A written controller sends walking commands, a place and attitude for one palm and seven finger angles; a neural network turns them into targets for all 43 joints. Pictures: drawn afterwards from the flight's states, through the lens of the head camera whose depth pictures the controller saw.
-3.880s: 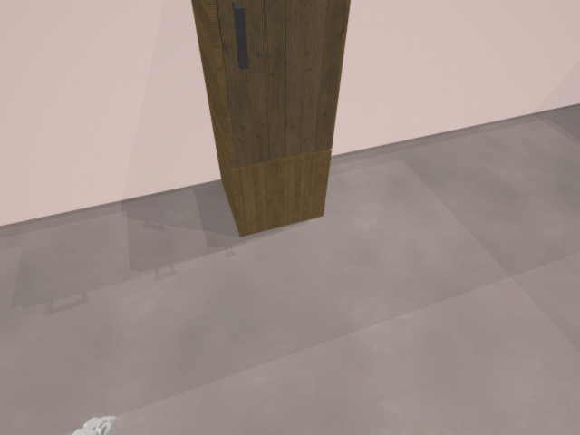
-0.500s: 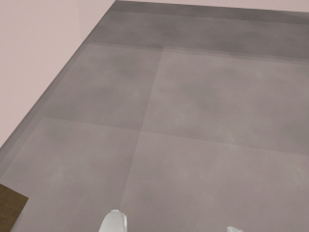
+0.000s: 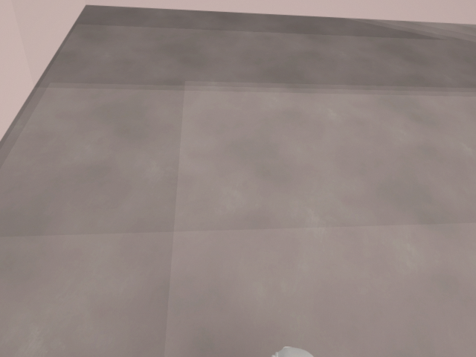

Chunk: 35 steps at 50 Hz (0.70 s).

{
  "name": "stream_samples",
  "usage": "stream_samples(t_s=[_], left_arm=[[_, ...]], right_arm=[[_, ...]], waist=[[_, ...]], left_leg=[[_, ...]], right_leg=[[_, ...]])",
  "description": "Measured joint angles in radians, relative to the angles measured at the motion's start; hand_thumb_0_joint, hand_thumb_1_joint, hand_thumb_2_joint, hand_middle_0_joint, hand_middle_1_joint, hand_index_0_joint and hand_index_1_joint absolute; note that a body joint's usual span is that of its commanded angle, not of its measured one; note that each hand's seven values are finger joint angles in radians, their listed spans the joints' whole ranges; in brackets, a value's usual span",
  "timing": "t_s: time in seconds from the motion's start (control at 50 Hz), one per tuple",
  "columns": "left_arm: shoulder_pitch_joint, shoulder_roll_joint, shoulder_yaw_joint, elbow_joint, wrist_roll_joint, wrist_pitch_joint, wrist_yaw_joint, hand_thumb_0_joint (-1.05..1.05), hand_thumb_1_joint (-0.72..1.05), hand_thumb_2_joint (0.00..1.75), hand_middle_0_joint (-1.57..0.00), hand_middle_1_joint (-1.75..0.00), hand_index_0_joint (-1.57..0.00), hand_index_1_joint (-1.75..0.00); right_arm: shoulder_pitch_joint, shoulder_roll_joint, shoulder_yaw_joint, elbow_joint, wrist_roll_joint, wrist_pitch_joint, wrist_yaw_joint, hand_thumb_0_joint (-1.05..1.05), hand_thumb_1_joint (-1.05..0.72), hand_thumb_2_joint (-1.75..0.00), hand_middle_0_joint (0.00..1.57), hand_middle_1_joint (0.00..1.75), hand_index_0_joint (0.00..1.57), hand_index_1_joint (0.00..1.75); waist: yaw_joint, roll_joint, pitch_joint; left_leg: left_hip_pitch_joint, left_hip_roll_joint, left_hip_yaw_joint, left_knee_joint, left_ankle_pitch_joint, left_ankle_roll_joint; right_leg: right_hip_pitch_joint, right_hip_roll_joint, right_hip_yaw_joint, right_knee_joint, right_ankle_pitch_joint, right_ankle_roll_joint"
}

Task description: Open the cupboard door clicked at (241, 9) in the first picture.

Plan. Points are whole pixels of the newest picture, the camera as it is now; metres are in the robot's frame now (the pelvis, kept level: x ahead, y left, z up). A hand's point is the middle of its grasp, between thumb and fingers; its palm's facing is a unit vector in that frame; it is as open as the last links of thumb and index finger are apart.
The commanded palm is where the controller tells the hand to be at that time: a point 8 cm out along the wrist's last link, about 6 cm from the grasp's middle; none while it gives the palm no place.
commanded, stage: turn to face it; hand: left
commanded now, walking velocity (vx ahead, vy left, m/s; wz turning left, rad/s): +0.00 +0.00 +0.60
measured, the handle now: out of the picture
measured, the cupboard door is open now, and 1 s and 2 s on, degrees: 0 0 0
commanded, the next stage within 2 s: none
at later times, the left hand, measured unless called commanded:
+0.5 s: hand out of the picture +0.04 +0.21 -0.19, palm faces +0.28 -0.94 -0.20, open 7.3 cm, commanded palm none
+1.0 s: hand out of the picture -0.04 +0.23 -0.16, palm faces +0.52 -0.81 -0.26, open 7.4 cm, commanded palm none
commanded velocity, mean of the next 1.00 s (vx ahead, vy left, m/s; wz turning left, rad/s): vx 0.00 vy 0.00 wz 0.60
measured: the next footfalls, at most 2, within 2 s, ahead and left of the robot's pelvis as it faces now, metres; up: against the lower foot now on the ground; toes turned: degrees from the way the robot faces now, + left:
right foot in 0.12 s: +0.07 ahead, -0.15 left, +0.00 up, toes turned -3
left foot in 0.50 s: +0.03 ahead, +0.12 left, +0.00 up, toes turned +25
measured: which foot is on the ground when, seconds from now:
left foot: down 0.00-0.14, up 0.16-0.48, down 0.50-1.00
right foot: up 0.00-0.10, down 0.12-0.50, up 0.52-1.00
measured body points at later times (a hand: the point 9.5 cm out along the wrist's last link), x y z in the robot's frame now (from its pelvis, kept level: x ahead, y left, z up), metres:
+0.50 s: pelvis +0.00 +0.00 -0.02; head +0.01 +0.03 +0.42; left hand +0.03 +0.26 -0.18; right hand +0.10 -0.23 -0.16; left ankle -0.01 +0.10 -0.74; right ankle +0.03 -0.14 -0.74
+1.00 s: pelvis -0.02 +0.00 +0.00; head +0.00 +0.01 +0.45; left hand -0.06 +0.27 -0.14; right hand +0.16 -0.19 -0.14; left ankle +0.00 +0.10 -0.74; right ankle +0.04 -0.15 -0.71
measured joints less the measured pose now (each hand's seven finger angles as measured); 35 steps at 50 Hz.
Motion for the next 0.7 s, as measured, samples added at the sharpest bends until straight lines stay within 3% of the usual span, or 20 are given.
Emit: stream_samples(t_s=[0.12,0.16,0.22,0.26,0.32,0.42,0.5,0.54,0.58,0.64,0.7], left_arm=[[-0.074,-0.035,-0.037,0.011,-0.002,-0.034,0.014,0.00,0.91,0.90,-0.19,-0.30,-0.20,-0.30],[-0.091,-0.065,-0.047,0.023,0.000,-0.047,0.020,0.00,0.91,0.90,-0.19,-0.30,-0.20,-0.30],[-0.094,-0.095,-0.062,0.017,0.003,-0.053,0.021,0.00,0.91,0.90,-0.19,-0.30,-0.20,-0.30],[-0.094,-0.106,-0.063,0.012,0.003,-0.049,0.026,0.00,0.91,0.90,-0.20,-0.30,-0.20,-0.30],[-0.089,-0.110,-0.062,0.011,0.003,-0.042,0.031,0.00,0.90,0.90,-0.20,-0.30,-0.20,-0.30],[-0.076,-0.084,-0.044,0.005,0.007,-0.030,0.034,0.00,0.91,0.90,-0.20,-0.30,-0.21,-0.30],[-0.054,-0.042,-0.025,0.001,0.005,-0.013,0.033,0.00,0.91,0.90,-0.20,-0.30,-0.21,-0.30],[-0.045,-0.015,-0.010,0.004,-0.002,0.008,0.032,0.00,0.91,0.90,-0.20,-0.30,-0.20,-0.30],[-0.035,0.006,0.002,0.012,0.001,0.029,0.030,0.00,0.91,0.90,-0.20,-0.30,-0.20,-0.30],[-0.028,0.019,0.014,0.027,0.004,0.036,0.020,0.00,0.91,0.90,-0.19,-0.30,-0.20,-0.30],[-0.017,0.023,0.015,0.024,0.004,0.028,0.012,0.00,0.91,0.90,-0.19,-0.30,-0.20,-0.30]], right_arm=[[0.124,-0.007,-0.016,0.095,0.004,0.017,0.007,0.00,-0.90,-0.90,0.20,0.29,0.20,0.30],[0.148,-0.017,-0.023,0.121,0.012,0.035,0.011,0.01,-0.90,-0.90,0.20,0.29,0.20,0.30],[0.170,-0.013,-0.032,0.132,0.014,0.074,0.014,0.01,-0.91,-0.90,0.20,0.29,0.20,0.30],[0.166,-0.004,-0.036,0.132,0.014,0.085,0.019,0.01,-0.91,-0.90,0.20,0.29,0.20,0.30],[0.144,0.004,-0.042,0.115,0.012,0.088,0.027,0.01,-0.91,-0.90,0.20,0.29,0.20,0.30],[0.078,0.003,-0.051,0.066,0.010,0.087,0.038,0.01,-0.91,-0.90,0.20,0.29,0.20,0.30],[0.034,-0.018,-0.056,0.012,0.008,0.066,0.043,0.01,-0.91,-0.90,0.20,0.29,0.20,0.30],[0.011,-0.025,-0.059,-0.007,0.005,0.046,0.041,0.00,-0.91,-0.90,0.20,0.29,0.20,0.30],[-0.005,-0.031,-0.056,-0.020,0.003,0.035,0.036,0.00,-0.91,-0.90,0.20,0.29,0.20,0.30],[-0.011,-0.040,-0.051,-0.031,0.002,0.031,0.021,0.00,-0.90,-0.90,0.20,0.29,0.20,0.30],[-0.010,-0.047,-0.045,-0.032,0.005,0.030,0.014,0.00,-0.90,-0.90,0.20,0.29,0.20,0.30]], waist=[[-0.056,0.012,-0.022],[-0.066,0.052,-0.024],[-0.076,0.069,-0.036],[-0.072,0.066,-0.035],[-0.070,0.060,-0.029],[-0.049,0.036,-0.010],[-0.030,0.008,-0.002],[-0.023,-0.016,0.005],[-0.013,-0.025,0.008],[-0.013,-0.018,0.003],[-0.007,-0.006,-0.006]], left_leg=[[-0.006,-0.036,-0.020,0.031,-0.025,-0.021],[-0.029,-0.026,-0.050,0.095,-0.081,-0.038],[-0.116,-0.058,-0.115,0.328,-0.243,-0.053],[-0.170,-0.064,-0.132,0.475,-0.245,-0.063],[-0.217,-0.056,-0.137,0.559,-0.213,-0.079],[-0.208,-0.038,-0.112,0.451,-0.188,-0.084],[-0.130,-0.044,-0.094,0.221,-0.081,-0.063],[-0.160,-0.068,-0.097,0.247,-0.079,0.009],[-0.164,-0.077,-0.097,0.240,-0.085,0.043],[-0.140,-0.099,-0.115,0.150,-0.032,0.051],[-0.109,-0.124,-0.137,0.051,0.028,0.060]], right_leg=[[0.184,-0.004,-0.028,-0.444,0.136,-0.008],[0.209,0.006,-0.052,-0.465,0.100,-0.031],[0.223,-0.016,-0.087,-0.454,0.082,-0.049],[0.241,-0.030,-0.108,-0.466,0.086,-0.050],[0.258,-0.048,-0.145,-0.473,0.088,-0.042],[0.247,-0.079,-0.203,-0.435,0.073,-0.024],[0.199,-0.120,-0.241,-0.330,0.027,0.006],[0.125,-0.120,-0.177,-0.181,-0.097,0.020],[0.040,-0.084,-0.095,0.001,-0.142,0.021],[-0.039,-0.049,-0.033,0.156,-0.046,0.026],[-0.063,-0.036,0.001,0.176,0.031,0.036]])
